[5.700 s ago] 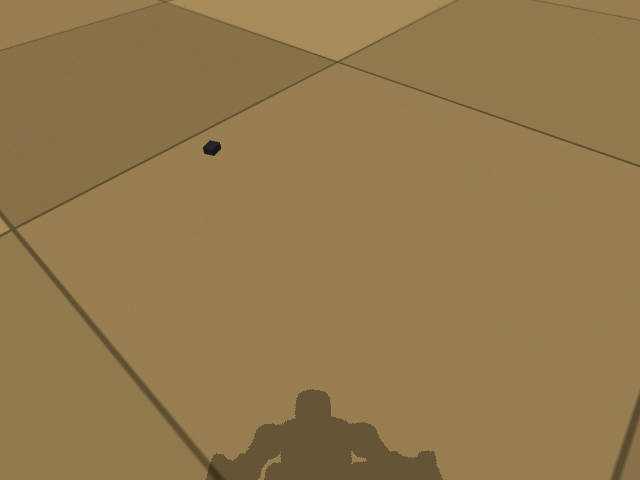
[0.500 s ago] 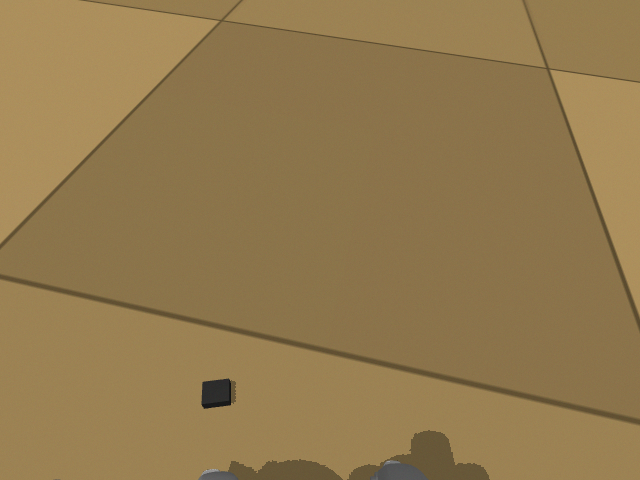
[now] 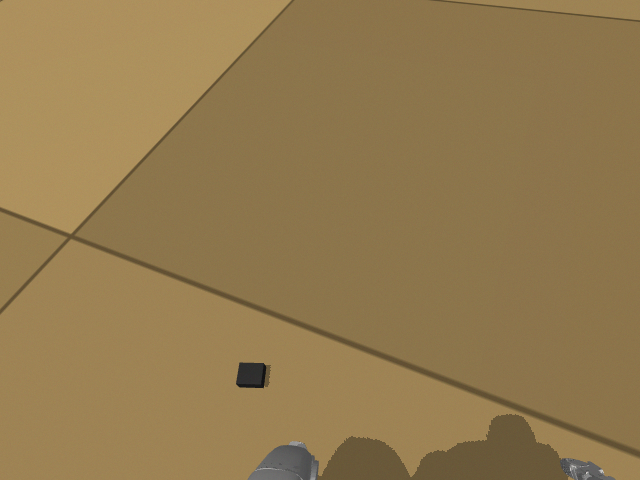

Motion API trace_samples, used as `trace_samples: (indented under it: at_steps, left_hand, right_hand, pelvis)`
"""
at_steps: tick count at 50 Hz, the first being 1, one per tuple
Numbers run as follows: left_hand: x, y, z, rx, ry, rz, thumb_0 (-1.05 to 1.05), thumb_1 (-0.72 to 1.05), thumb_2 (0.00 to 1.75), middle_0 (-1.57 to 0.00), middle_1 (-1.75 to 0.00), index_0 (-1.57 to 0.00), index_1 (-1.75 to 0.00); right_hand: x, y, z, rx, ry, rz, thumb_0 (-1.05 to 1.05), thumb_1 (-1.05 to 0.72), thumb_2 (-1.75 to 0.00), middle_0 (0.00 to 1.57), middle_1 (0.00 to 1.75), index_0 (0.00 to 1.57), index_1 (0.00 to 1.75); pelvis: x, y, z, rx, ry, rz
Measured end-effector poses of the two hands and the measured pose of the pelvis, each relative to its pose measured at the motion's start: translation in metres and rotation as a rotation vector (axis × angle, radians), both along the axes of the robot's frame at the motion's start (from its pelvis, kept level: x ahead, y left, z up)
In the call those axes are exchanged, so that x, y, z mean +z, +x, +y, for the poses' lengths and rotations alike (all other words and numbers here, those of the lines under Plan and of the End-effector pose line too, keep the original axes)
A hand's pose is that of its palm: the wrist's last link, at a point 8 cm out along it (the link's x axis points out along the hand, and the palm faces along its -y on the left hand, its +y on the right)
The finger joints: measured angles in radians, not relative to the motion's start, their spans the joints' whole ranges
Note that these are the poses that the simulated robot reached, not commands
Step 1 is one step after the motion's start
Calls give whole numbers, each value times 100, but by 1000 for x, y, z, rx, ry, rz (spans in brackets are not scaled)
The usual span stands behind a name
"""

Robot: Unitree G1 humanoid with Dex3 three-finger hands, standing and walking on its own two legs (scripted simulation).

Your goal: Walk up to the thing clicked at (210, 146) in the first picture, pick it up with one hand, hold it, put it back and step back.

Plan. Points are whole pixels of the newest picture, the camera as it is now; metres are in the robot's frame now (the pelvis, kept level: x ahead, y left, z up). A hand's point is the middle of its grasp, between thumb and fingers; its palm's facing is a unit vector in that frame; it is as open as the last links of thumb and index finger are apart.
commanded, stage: walk up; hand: left
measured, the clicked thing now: (251, 375) +0.43 +0.33 -0.73
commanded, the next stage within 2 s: none
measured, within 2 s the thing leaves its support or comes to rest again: neither
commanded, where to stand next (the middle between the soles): +0.06 +0.07 m, yaw +0 degrees
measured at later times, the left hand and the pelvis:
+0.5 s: hand out of the picture +0.05 +0.32 -0.14, palm faces +0.00 -0.90 -0.44, open 7.4 cm; pelvis -0.02 +0.04 +0.00, yaw +2 degrees
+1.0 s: hand out of the picture +0.05 +0.32 -0.14, palm faces -0.03 -0.94 -0.33, open 7.4 cm; pelvis -0.03 +0.07 +0.02, yaw -1 degrees
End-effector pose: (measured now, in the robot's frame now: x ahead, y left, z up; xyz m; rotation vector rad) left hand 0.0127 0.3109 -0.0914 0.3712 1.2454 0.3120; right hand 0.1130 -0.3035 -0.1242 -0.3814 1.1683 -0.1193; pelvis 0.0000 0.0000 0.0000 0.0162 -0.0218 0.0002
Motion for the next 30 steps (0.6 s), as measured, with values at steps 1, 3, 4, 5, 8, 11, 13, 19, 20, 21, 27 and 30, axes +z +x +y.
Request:
trace_samples:
  at_steps: [1,3,4,5,8,11,13,19,20,21,27,30]
  left_hand:
    - [-1,2,3,4,2,-2,1,90,89,-21,-30,-21,-30]
    - [-4,5,11,12,3,-4,1,90,89,-21,-30,-21,-30]
    - [-7,7,15,16,2,-4,1,90,89,-21,-30,-21,-30]
    - [-10,10,20,20,1,-3,1,90,89,-21,-30,-21,-30]
    - [-13,21,27,24,-13,-16,1,90,90,-20,-30,-21,-30]
    - [-12,38,30,10,-29,-54,1,90,90,-20,-30,-21,-30]
    - [-12,50,30,-5,-35,-87,1,90,90,-20,-30,-21,-30]
    - [-13,55,28,-43,-10,-126,1,90,90,-20,-30,-21,-30]
    - [-12,51,29,-51,-8,-119,0,90,90,-20,-30,-21,-30]
    - [-11,47,31,-55,-6,-109,0,90,90,-20,-30,-21,-30]
    - [-11,27,61,-67,9,-50,1,90,89,-21,-30,-21,-30]
    - [-19,23,79,-60,4,-31,1,90,89,-21,-30,-21,-30]
  right_hand:
    - [0,8,4,7,2,-9,1,-90,-90,21,30,20,30]
    - [2,23,12,22,3,-29,1,-90,-90,20,30,20,30]
    - [3,30,17,29,2,-39,1,-90,-90,20,30,20,30]
    - [6,35,22,37,3,-49,1,-90,-90,20,30,20,30]
    - [15,45,33,48,3,-100,0,-90,-90,21,30,20,30]
    - [23,45,39,34,2,-121,0,-90,-90,21,30,20,30]
    - [25,42,40,32,-1,-121,0,-90,-90,21,30,20,30]
    - [17,31,30,0,2,-104,0,-90,-90,21,30,20,30]
    - [17,27,29,-7,-1,-95,0,-90,-90,21,30,20,30]
    - [18,23,29,-13,-4,-85,0,-90,-90,21,30,20,30]
    - [20,-15,29,-44,-39,-22,0,-90,-90,20,30,20,30]
    - [17,-43,39,-67,-66,25,0,-90,-90,20,30,20,30]
  pelvis:
    - [0,2,2,4,-2,2]
    - [-2,5,6,15,-6,7]
    - [-3,7,8,21,-1,8]
    - [-3,7,10,22,13,5]
    - [-1,6,17,32,-3,-11]
    - [2,6,21,35,-23,-18]
    - [2,5,21,32,-26,-21]
    - [-4,-5,19,33,-55,-38]
    - [-4,-7,21,33,-50,-34]
    - [-2,-8,23,30,-41,-31]
    - [-2,-21,47,45,-21,-6]
    - [-5,-29,60,30,9,-22]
